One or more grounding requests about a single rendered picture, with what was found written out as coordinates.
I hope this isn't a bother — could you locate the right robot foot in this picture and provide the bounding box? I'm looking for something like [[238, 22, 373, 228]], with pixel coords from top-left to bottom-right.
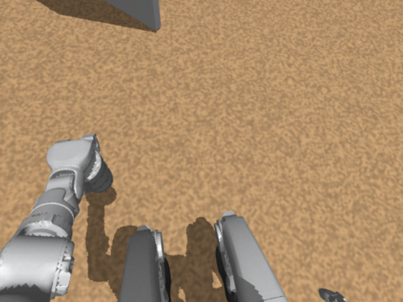
[[216, 246, 238, 302]]

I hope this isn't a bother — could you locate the right robot hand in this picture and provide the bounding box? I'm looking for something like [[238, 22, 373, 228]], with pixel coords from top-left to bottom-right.
[[319, 288, 346, 302]]

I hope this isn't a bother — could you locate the left robot arm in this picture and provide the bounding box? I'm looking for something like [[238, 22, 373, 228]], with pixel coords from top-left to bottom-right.
[[0, 166, 85, 302]]

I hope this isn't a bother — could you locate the cup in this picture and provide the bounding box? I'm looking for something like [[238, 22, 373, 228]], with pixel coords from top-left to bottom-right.
[[84, 150, 113, 193]]

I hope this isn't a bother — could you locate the left robot hand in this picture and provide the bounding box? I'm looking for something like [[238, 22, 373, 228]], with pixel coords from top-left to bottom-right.
[[47, 133, 100, 195]]

